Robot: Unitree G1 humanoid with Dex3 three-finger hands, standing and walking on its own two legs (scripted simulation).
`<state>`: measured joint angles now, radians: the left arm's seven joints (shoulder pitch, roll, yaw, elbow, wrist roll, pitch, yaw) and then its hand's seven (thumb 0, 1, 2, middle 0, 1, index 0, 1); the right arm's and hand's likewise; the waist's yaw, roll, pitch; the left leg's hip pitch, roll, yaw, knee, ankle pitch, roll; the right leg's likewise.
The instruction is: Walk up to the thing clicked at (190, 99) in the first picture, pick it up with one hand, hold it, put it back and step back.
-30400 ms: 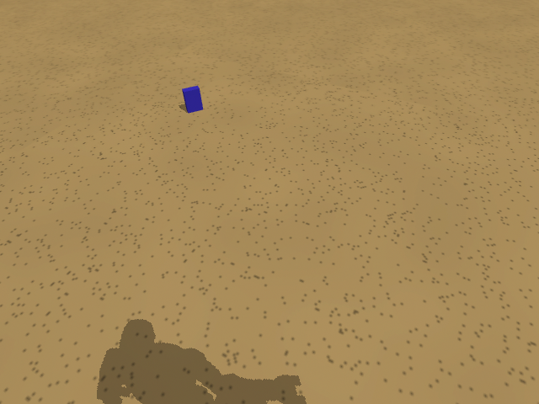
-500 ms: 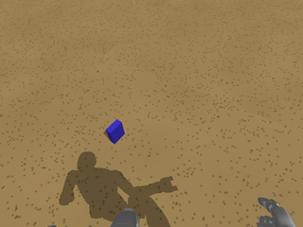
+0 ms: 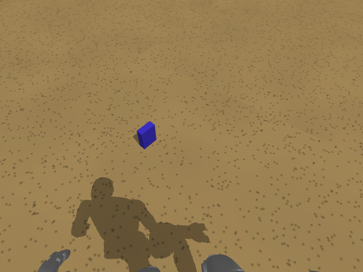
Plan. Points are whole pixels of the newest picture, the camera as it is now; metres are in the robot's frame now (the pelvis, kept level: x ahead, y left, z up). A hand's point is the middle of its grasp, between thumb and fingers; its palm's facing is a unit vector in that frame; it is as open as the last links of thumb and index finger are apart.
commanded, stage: step back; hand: left
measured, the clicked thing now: (147, 135) +0.95 +0.22 -0.68
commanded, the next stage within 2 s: stand in 1.34 s
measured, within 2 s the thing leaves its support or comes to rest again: neither
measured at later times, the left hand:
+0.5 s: hand out of the picture -0.07 +0.28 -0.15, palm faces +0.03 -0.91 -0.40, open 7.4 cm
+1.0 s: hand out of the picture -0.04 +0.26 -0.15, palm faces +0.03 -0.94 -0.35, open 7.4 cm
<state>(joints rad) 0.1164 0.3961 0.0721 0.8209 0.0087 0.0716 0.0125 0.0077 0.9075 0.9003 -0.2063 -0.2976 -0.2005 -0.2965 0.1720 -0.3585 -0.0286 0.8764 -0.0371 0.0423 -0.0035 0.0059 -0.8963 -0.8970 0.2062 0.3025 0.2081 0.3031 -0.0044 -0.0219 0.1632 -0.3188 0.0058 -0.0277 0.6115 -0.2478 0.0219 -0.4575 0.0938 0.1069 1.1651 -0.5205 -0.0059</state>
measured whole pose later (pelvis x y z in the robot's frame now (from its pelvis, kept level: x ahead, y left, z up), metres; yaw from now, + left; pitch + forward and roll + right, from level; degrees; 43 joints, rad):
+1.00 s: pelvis -0.09 +0.00 +0.00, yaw +1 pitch -3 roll +0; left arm 0.20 0.37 0.04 0.99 0.02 -0.02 -0.01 0.01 0.90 0.90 -0.21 -0.30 -0.20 -0.30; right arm 0.17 -0.37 -0.06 1.01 -0.03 -0.02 0.01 0.00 -0.90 -0.90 0.20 0.30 0.20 0.30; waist 0.03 -0.02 0.10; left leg -0.29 0.01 0.01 0.58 -0.21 0.00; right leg -0.20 -0.04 -0.02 0.63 -0.36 0.01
